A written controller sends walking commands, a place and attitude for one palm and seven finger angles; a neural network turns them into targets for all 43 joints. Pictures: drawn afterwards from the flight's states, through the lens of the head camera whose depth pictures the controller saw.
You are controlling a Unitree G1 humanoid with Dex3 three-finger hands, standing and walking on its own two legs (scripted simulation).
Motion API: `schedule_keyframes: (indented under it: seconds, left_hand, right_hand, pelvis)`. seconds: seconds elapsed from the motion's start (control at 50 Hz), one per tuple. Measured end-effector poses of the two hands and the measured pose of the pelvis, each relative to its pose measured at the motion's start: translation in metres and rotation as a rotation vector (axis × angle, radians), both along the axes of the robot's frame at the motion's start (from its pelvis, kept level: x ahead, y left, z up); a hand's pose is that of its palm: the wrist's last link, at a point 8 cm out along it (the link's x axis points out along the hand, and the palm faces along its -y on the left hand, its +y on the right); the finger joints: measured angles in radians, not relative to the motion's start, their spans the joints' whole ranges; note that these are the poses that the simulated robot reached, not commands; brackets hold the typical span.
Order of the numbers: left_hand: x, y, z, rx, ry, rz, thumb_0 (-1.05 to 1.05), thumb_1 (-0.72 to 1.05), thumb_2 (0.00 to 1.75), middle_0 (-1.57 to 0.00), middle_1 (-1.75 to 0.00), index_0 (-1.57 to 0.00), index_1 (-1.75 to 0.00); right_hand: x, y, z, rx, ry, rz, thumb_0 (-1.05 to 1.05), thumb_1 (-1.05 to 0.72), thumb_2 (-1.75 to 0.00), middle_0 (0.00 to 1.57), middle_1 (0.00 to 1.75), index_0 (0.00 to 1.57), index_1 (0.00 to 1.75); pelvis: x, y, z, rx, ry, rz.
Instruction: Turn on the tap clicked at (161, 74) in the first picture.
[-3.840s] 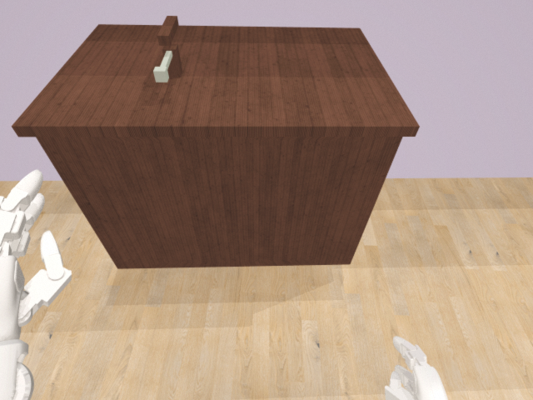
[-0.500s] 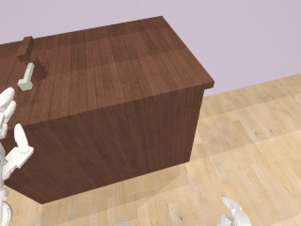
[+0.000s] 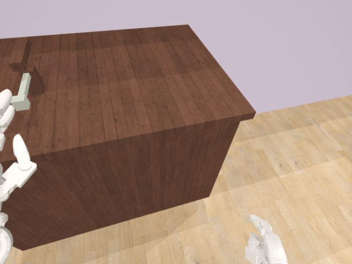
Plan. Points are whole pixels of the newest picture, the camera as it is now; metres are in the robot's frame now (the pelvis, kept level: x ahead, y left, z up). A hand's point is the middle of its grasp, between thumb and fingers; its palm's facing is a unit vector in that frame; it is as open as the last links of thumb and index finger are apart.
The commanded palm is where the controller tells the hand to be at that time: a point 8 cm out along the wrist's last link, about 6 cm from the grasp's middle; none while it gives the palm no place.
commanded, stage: come to a stop and stand still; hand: left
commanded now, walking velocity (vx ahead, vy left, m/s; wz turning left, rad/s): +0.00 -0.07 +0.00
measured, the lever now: (20, 102) +0.44 +0.42 +0.10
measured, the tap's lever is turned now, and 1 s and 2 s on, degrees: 0 0 0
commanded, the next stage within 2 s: look again from close up in 1.06 s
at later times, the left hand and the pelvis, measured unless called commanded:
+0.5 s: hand (58, 173) +0.23 +0.22 +0.15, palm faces +0.27 -0.88 -0.39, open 7.4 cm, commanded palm +0.17 +0.26 +0.18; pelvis -0.01 -0.01 +0.00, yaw -5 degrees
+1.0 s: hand (45, 147) +0.27 +0.25 +0.17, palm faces +0.34 -0.87 -0.36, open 7.4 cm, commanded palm +0.21 +0.28 +0.18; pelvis +0.03 +0.01 +0.01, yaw -4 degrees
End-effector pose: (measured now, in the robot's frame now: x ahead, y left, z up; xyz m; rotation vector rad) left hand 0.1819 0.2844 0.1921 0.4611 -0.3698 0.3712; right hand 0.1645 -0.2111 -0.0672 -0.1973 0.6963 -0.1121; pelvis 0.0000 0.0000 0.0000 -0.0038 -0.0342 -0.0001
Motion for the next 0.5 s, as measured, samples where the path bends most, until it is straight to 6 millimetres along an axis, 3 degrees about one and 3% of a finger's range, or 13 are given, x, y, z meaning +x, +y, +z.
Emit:
schedule_keyframes:
  seconds: [0.08,0.14,0.18,0.24,0.38,0.5]
  left_hand:
    - [-0.009,-0.014,-0.001,-0.001,0.043,-0.019,0.02,0.89,0.9,-0.21,-0.3,-0.21,-0.3]
    - [-0.013,-0.019,0.003,0.09,0.06,-0.011,0.02,0.89,0.9,-0.21,-0.3,-0.21,-0.31]
    - [-0.006,-0.003,0.014,0.151,0.018,0.019,0.01,0.89,0.9,-0.21,-0.3,-0.22,-0.31]
    - [0.003,0.01,0.015,0.07,0.006,0.08,0.01,0.89,0.9,-0.21,-0.3,-0.22,-0.31]
    - [0.002,-0.034,-0.021,-0.029,0.162,-0.101,0.01,0.9,0.9,-0.2,-0.3,-0.21,-0.3]
    - [0.013,-0.021,-0.026,-0.025,0.151,-0.119,0.02,0.89,0.9,-0.21,-0.3,-0.22,-0.31]
  right_hand:
    - [-0.002,0.016,-0.002,0.054,-0.015,0.047,0.01,-0.9,-0.89,0.21,0.3,0.2,0.3]
    - [-0.007,0.014,-0.011,0.062,-0.009,0.082,0.01,-0.9,-0.89,0.21,0.3,0.2,0.3]
    - [-0.013,0.008,-0.021,0.056,0.023,0.11,0.0,-0.9,-0.89,0.21,0.3,0.2,0.3]
    - [-0.025,-0.007,-0.025,0.063,0.043,0.087,0.01,-0.9,-0.89,0.21,0.3,0.2,0.3]
    - [-0.051,-0.048,-0.004,-0.026,0.013,-0.065,0.01,-0.9,-0.89,0.21,0.3,0.2,0.3]
    - [-0.06,-0.058,0.009,-0.107,0.032,-0.116,0.01,-0.9,-0.89,0.2,0.3,0.2,0.3]
  pelvis:
    - [-0.005,-0.005,0.002,-0.005,0.005,-0.008]
    - [-0.011,-0.015,-0.003,0.002,0.008,-0.012]
    - [-0.019,-0.02,-0.005,-0.009,0.002,-0.011]
    - [-0.025,-0.021,-0.004,-0.007,-0.012,-0.033]
    - [-0.019,-0.011,0.003,-0.002,-0.004,-0.083]
    - [-0.012,-0.006,0.004,-0.014,-0.005,-0.084]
